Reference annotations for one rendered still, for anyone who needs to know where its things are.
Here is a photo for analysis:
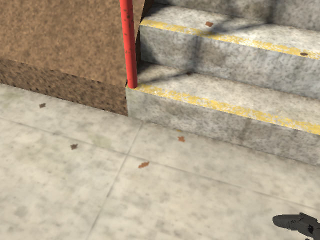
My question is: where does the robot right hand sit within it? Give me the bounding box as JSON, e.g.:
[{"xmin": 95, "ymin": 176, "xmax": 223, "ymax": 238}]
[{"xmin": 272, "ymin": 212, "xmax": 320, "ymax": 240}]

